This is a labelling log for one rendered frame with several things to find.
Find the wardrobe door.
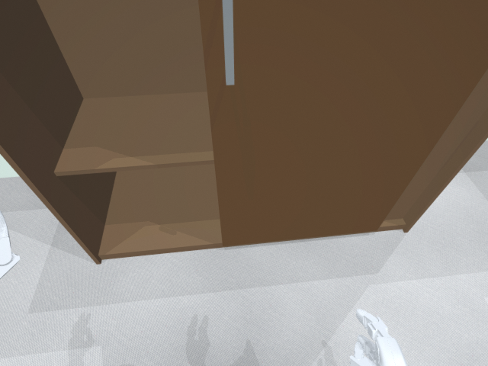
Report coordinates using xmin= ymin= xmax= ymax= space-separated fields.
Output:
xmin=198 ymin=0 xmax=488 ymax=246
xmin=385 ymin=69 xmax=488 ymax=220

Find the robot right hand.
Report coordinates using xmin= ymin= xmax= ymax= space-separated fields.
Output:
xmin=350 ymin=309 xmax=408 ymax=366

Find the robot left hand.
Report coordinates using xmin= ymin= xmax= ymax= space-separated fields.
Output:
xmin=0 ymin=211 xmax=20 ymax=279

